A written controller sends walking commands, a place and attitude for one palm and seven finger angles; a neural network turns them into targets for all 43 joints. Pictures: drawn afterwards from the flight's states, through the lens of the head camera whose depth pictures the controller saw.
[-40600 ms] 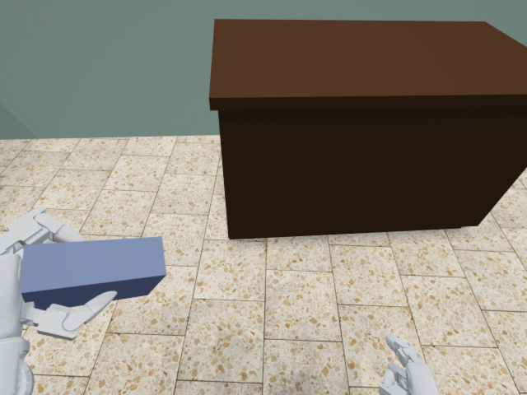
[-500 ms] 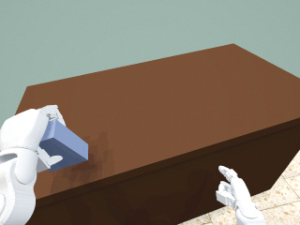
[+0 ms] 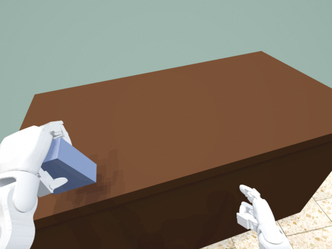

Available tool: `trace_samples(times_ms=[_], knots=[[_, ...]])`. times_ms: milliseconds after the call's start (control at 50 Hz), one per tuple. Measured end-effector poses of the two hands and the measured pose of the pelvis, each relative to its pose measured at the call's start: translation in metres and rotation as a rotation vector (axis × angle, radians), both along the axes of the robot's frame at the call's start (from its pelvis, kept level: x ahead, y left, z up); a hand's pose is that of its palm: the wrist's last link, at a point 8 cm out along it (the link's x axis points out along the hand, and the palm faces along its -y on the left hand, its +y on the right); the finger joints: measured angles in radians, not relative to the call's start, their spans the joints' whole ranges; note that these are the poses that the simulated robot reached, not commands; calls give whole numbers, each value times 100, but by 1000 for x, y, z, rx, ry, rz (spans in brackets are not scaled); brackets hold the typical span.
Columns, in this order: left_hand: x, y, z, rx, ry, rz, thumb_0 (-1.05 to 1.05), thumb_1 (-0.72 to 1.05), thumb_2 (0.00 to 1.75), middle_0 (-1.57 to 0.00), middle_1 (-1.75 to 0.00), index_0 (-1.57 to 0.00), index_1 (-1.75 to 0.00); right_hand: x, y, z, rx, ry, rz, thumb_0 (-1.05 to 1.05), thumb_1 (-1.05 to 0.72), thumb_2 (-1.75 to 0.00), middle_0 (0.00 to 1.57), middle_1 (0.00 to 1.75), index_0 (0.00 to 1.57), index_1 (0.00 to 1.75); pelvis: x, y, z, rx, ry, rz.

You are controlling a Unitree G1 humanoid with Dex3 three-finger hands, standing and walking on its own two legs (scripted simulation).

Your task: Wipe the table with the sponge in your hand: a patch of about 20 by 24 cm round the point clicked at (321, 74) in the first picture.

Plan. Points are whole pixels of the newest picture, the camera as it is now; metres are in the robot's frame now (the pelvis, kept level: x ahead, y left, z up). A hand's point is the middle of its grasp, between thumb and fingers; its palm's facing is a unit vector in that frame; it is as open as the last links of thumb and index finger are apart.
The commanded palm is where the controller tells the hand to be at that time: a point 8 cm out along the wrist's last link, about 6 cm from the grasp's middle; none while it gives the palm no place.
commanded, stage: bring the sponge back beside the body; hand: left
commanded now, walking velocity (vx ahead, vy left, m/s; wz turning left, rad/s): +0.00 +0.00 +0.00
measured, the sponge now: (64, 172) +0.20 +0.27 +0.13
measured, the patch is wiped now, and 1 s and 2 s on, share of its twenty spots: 0.95 0.95 0.95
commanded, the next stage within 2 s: step back with the hand held close in 0.10 s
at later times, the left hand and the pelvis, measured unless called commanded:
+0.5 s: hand (60, 143) +0.21 +0.24 +0.22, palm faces +0.39 -0.83 -0.40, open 9.2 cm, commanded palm +0.15 +0.30 +0.24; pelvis +0.00 +0.01 -0.01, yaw +1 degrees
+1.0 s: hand (21, 162) +0.15 +0.27 +0.23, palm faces +0.52 -0.77 -0.37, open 9.2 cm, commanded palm +0.10 +0.31 +0.24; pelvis -0.05 +0.03 -0.02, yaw +1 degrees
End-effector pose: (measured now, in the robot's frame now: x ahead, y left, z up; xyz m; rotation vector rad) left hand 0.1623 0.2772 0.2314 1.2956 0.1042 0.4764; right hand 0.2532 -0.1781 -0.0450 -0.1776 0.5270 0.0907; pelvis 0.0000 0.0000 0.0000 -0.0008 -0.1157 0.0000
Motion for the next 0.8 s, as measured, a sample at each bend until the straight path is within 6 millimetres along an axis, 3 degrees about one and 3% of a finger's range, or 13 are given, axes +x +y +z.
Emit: trace_samples(times_ms=[240,280,320,400,480,600,700,800], knots=[[2,2,-2,-1,7,-5,-1,-47,109,-82,-143,-85,-142,0,-3,1,-7,1,-10,2,-91,-90,20,30,20,30,1,2,0,-2,4,-5],[8,8,-8,-295,-89,-116,-1,-47,109,-81,-143,-85,-142,-4,-4,3,-14,-12,-11,2,-91,-90,20,30,20,30,-1,1,-1,-11,31,15],[12,10,-15,-494,-202,-228,-1,-47,109,-81,-143,-85,-142,-15,-7,4,-36,-14,-14,2,-91,-90,20,30,20,30,-2,0,-3,-19,64,26],[11,2,-14,-649,-407,-409,-1,-47,109,-81,-143,-85,-142,-51,-21,-8,-106,66,-70,2,-91,-90,20,30,20,30,-3,3,-7,-21,93,24],[6,1,0,-629,-527,-520,-1,-47,109,-82,-143,-85,-142,-94,-40,-27,-159,196,-162,1,-91,-90,20,30,21,30,-2,10,-9,-14,118,24],[5,21,8,-550,-586,-523,-1,-47,109,-82,-143,-85,-142,-145,-53,-47,-169,328,-265,2,-91,-90,20,30,20,30,-9,18,-12,-13,134,18],[1,27,-4,-572,-559,-492,-1,-47,109,-81,-143,-85,-142,-160,-48,-50,-150,318,-291,2,-91,-90,20,30,20,30,-20,23,-15,-19,138,10],[-18,21,-9,-572,-548,-524,-1,-47,109,-82,-143,-85,-142,-156,-38,-46,-144,260,-267,2,-91,-90,20,30,20,30,-33,25,-18,-22,145,10]])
